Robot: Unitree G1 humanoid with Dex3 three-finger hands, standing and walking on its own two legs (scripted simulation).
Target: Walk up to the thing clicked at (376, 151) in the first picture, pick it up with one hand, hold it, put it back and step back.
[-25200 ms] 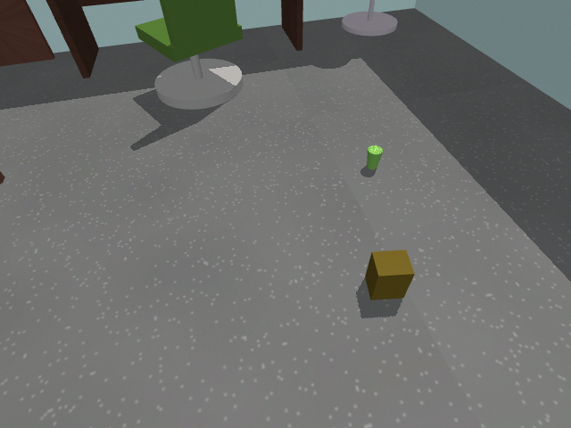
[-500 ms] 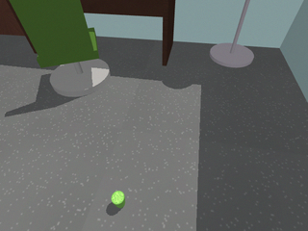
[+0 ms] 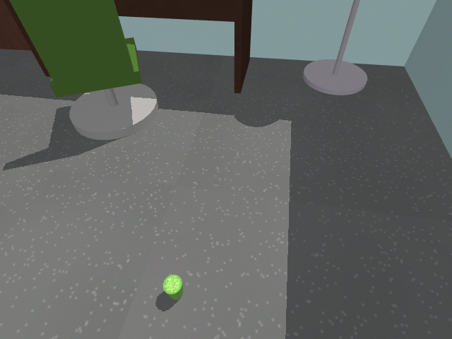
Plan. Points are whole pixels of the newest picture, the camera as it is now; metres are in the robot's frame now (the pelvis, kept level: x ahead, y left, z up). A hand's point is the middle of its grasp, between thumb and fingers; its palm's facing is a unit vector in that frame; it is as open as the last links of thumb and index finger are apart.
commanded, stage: stand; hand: left
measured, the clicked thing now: (174, 288) +0.45 +0.26 -0.72
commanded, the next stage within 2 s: rise first in 1.94 s
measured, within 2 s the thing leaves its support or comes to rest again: neither
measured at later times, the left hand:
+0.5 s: hand out of the picture +0.04 +0.26 -0.16, palm faces -0.04 -0.94 -0.34, open 7.3 cm
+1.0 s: hand out of the picture +0.05 +0.26 -0.16, palm faces -0.04 -0.94 -0.34, open 7.3 cm
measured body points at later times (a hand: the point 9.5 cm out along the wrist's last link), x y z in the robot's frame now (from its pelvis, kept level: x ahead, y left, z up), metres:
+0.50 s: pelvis -0.02 +0.00 +0.00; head -0.01 +0.00 +0.45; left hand +0.05 +0.30 -0.13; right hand +0.05 -0.30 -0.13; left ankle +0.00 +0.13 -0.75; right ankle -0.02 -0.14 -0.75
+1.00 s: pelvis -0.01 +0.00 +0.00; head +0.00 +0.00 +0.45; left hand +0.05 +0.30 -0.13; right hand +0.06 -0.30 -0.13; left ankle +0.00 +0.13 -0.75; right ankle -0.02 -0.14 -0.75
